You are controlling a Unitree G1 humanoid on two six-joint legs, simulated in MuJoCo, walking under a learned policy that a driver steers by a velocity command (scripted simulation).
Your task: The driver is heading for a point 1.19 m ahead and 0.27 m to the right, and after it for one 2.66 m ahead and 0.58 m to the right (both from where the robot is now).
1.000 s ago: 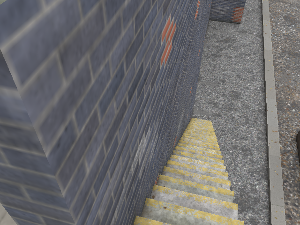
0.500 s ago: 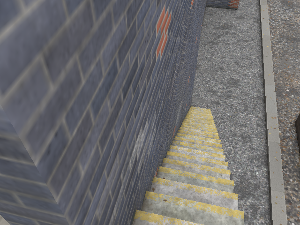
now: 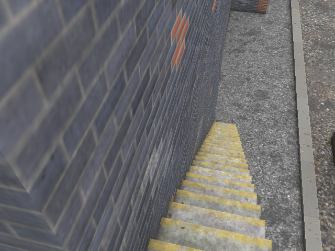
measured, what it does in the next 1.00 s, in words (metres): stands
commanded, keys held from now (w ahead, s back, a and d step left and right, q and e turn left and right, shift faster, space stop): no key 0.56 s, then w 0.44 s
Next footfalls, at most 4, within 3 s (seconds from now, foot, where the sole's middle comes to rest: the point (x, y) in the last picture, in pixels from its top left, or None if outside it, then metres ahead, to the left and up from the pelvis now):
none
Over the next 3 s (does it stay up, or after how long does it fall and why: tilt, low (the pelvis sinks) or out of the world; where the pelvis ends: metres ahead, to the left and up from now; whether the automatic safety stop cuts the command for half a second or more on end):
stays up -0.01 0.01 0.00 its command is cut before an obstacle after 0.6 s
